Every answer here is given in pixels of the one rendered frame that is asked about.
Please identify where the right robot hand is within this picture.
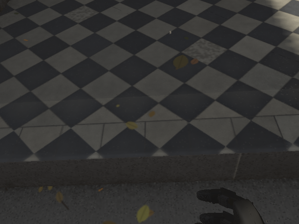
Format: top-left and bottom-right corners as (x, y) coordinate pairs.
(194, 188), (268, 224)

